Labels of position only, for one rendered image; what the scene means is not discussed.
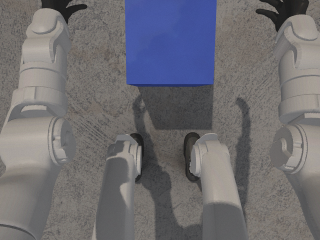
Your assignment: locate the robot left upper arm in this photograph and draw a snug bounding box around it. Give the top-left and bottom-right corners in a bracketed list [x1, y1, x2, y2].
[0, 116, 77, 240]

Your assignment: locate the robot right hand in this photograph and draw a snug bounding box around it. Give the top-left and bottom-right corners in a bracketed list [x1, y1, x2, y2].
[255, 0, 309, 32]

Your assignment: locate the carton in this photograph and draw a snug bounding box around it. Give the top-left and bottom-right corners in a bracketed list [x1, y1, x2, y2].
[125, 0, 217, 87]

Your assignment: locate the robot left forearm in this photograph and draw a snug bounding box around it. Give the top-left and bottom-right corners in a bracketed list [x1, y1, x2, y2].
[0, 8, 72, 164]

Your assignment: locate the robot right forearm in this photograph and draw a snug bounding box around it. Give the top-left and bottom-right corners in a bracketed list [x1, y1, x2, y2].
[273, 14, 320, 126]

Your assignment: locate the left robot foot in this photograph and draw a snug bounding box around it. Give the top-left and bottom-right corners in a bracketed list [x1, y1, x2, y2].
[130, 133, 144, 182]

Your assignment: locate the robot right upper arm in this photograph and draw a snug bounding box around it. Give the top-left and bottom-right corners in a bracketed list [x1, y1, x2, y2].
[269, 123, 320, 240]

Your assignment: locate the robot left shin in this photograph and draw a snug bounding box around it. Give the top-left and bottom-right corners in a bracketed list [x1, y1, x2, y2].
[105, 134, 138, 176]

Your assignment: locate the robot left hand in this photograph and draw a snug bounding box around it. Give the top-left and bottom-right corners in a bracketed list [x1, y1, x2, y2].
[41, 0, 87, 25]

